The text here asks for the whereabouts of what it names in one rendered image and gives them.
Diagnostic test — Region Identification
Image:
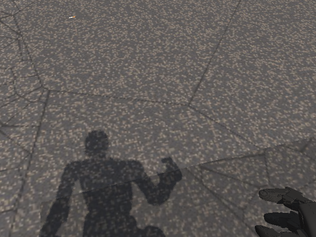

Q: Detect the robot right hand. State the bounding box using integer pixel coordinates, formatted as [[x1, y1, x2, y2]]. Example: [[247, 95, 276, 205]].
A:
[[255, 187, 316, 237]]

